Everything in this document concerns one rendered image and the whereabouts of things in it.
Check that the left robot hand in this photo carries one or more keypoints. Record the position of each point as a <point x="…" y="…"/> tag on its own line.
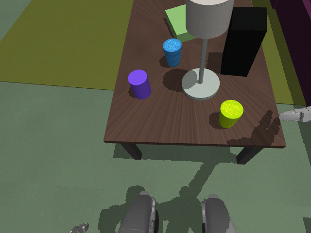
<point x="80" y="229"/>

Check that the sofa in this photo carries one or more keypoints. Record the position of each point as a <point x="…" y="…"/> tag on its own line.
<point x="295" y="20"/>

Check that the desk lamp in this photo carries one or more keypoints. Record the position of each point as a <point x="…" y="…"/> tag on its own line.
<point x="205" y="19"/>

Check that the right robot hand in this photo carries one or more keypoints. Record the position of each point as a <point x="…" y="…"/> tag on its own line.
<point x="303" y="115"/>

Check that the coffee table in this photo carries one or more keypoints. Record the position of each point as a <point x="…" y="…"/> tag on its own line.
<point x="168" y="116"/>

